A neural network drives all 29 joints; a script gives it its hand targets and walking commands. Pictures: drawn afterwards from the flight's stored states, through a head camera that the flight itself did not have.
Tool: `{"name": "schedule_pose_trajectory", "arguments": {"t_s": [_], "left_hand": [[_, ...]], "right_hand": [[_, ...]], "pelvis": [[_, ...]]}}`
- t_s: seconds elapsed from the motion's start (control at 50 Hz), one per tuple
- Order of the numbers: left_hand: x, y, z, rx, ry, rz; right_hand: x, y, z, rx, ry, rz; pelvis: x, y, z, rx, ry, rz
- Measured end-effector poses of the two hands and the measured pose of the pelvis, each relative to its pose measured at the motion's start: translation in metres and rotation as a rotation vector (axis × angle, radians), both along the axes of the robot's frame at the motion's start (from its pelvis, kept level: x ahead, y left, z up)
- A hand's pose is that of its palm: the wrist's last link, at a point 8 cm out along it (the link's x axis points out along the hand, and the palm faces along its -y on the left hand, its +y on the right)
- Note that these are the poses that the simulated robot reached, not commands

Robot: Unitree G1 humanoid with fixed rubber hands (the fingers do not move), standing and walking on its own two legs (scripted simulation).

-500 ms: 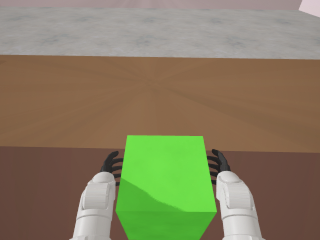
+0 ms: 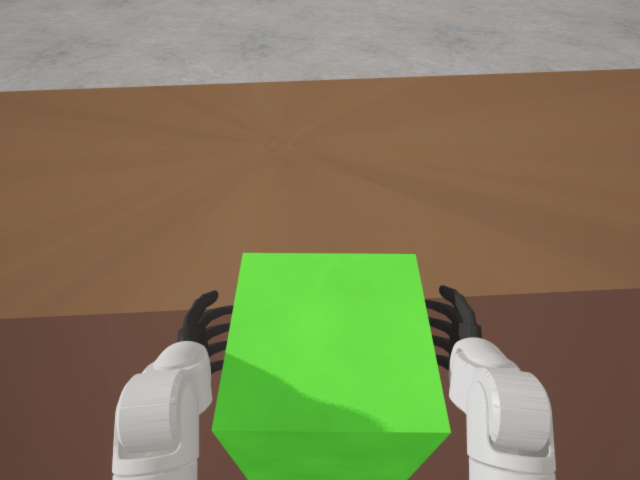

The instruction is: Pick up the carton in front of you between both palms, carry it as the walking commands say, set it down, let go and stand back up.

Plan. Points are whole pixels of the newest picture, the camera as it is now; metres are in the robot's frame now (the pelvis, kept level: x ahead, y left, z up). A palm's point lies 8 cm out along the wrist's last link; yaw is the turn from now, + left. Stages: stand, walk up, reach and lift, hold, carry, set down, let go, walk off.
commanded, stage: carry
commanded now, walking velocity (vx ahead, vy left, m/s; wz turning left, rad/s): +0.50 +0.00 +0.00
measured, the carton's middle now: (327, 374) +0.28 +0.00 +0.00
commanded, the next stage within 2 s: none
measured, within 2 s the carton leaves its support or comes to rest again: neither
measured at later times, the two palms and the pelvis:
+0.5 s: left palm (227, 195) +0.59 +0.17 +0.06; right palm (395, 186) +0.60 -0.13 +0.06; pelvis +0.33 +0.01 -0.03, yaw +0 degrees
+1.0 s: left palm (257, 97) +0.93 +0.15 +0.08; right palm (382, 92) +0.95 -0.15 +0.08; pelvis +0.67 -0.01 -0.03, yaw +2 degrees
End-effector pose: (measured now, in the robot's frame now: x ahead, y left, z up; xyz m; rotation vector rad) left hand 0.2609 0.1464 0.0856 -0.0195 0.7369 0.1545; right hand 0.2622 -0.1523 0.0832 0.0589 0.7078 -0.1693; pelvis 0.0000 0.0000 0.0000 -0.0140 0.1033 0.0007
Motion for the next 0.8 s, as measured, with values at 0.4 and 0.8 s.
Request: {"name": "schedule_pose_trajectory", "arguments": {"t_s": [0.4, 0.8], "left_hand": [[0.242, 0.010, -0.003, 0.001, 0.000, 0.086], [0.517, 0.019, -0.012, -0.016, 0.018, -0.044]], "right_hand": [[0.268, 0.011, -0.003, 0.001, -0.001, 0.082], [0.510, 0.019, 0.001, -0.037, 0.020, -0.031]], "pelvis": [[0.246, -0.009, -0.003, 0.045, -0.012, 0.033], [0.514, 0.026, 0.009, -0.020, -0.025, -0.015]]}}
